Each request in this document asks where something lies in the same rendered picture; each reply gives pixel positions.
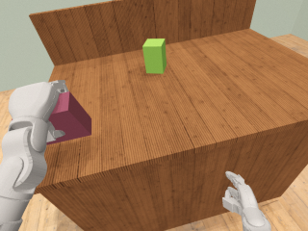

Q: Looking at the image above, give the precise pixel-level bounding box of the left robot hand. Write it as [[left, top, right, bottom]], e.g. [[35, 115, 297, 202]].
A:
[[8, 80, 69, 142]]

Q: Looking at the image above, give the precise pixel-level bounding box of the right robot hand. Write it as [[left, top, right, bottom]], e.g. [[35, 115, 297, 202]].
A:
[[222, 170, 259, 216]]

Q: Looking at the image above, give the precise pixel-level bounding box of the sponge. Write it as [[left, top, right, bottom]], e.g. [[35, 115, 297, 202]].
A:
[[12, 91, 91, 145]]

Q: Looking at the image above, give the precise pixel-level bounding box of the robot right forearm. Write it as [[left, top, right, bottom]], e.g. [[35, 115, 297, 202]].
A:
[[241, 207, 271, 231]]

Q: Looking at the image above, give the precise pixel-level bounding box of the robot left forearm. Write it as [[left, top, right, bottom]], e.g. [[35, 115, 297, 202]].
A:
[[0, 116, 49, 231]]

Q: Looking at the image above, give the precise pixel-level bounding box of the table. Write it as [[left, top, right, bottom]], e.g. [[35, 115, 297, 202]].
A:
[[29, 0, 308, 231]]

